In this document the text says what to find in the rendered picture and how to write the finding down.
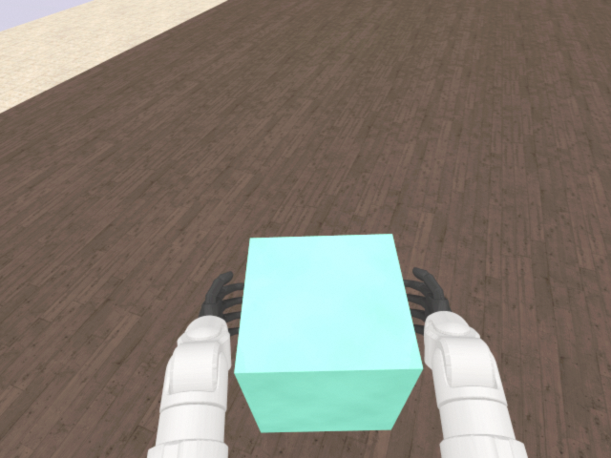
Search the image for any robot left forearm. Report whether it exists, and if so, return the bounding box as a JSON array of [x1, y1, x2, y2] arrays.
[[147, 316, 231, 458]]

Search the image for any right robot hand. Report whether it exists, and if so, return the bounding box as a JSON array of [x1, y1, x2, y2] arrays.
[[403, 267, 452, 336]]

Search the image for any carton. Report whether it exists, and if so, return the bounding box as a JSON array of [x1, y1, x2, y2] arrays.
[[234, 234, 423, 432]]

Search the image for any left robot hand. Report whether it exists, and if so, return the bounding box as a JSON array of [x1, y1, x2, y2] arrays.
[[199, 271, 244, 337]]

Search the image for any robot right forearm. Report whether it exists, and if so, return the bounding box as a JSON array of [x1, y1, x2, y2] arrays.
[[424, 311, 528, 458]]

